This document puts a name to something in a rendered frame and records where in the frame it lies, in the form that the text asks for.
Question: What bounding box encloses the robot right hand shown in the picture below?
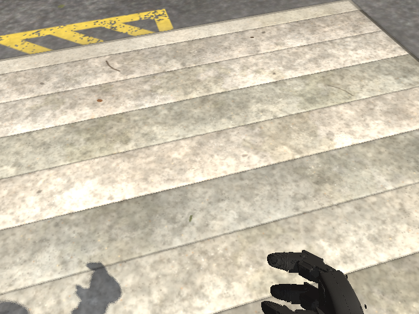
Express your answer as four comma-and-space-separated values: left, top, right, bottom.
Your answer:
261, 250, 367, 314

